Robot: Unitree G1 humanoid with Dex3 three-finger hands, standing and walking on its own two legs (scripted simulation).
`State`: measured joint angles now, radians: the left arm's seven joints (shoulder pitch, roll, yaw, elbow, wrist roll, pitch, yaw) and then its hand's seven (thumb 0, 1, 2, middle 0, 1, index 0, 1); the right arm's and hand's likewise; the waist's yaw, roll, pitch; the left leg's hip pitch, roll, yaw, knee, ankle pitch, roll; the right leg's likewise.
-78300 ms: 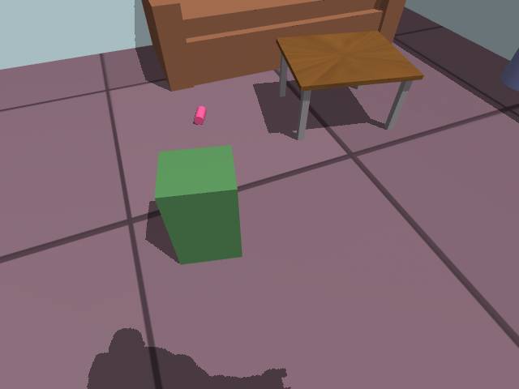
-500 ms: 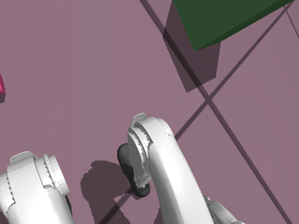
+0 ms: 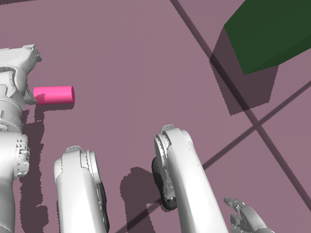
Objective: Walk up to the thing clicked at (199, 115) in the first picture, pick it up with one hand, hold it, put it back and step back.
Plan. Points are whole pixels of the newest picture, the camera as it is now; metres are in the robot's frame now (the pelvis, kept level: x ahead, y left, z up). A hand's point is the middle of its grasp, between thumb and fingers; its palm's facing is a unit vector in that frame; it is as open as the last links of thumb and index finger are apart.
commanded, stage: withdraw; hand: left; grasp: from above
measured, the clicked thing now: (55, 95) +0.54 +0.23 -0.34
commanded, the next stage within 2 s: home in 0.26 s
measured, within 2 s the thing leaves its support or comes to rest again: neither
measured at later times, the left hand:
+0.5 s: hand (20, 73) +0.55 +0.28 -0.17, palm faces -0.32 -0.06 -0.95, open 12.9 cm
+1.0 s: hand out of the picture +0.36 +0.26 +0.01, palm faces -0.24 -0.68 -0.69, open 7.7 cm
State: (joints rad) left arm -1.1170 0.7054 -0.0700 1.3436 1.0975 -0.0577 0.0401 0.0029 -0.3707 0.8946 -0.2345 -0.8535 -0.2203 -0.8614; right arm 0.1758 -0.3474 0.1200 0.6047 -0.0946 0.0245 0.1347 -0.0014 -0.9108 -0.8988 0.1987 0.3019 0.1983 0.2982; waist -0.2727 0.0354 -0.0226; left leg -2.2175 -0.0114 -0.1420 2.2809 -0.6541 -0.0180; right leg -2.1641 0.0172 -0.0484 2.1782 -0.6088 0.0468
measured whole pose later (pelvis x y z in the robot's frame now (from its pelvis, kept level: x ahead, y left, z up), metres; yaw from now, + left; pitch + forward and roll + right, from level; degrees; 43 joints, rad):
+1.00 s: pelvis +0.01 +0.00 +0.12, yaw +3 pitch +32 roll -6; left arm -0.35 0.45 0.01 0.53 0.49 0.16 0.04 0.01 0.82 0.89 -0.22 -0.32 -0.22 -0.31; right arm 0.13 -0.30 -0.03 0.58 0.01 0.03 0.04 0.00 -0.91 -0.90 0.20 0.30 0.20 0.30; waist -0.08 0.03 -0.21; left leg -1.83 0.00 -0.10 1.92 -0.65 -0.01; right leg -1.79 0.00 -0.03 1.84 -0.62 0.04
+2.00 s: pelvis +0.09 +0.00 +0.34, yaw +8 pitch +10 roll -3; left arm 0.51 0.22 0.04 -0.13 -0.05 0.46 0.01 0.01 0.90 0.90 -0.21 -0.30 -0.20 -0.30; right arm 0.27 -0.22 0.04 0.51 0.01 -0.24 -0.18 0.01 -0.91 -0.90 0.20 0.30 0.20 0.30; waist -0.04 0.04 -0.17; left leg -0.70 0.02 -0.08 1.02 -0.50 -0.02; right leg -0.66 -0.01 -0.05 0.95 -0.46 0.02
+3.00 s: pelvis +0.09 +0.00 +0.34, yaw +7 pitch +10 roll -3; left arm 0.51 0.22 0.03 -0.14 -0.05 0.45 0.02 0.01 0.90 0.90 -0.21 -0.30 -0.20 -0.30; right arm 0.29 -0.22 0.04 0.54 0.01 -0.25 -0.18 0.01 -0.91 -0.90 0.20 0.30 0.20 0.30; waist -0.04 0.04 -0.16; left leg -0.70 0.03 -0.08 1.03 -0.50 -0.02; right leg -0.65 0.00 -0.04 0.95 -0.46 0.02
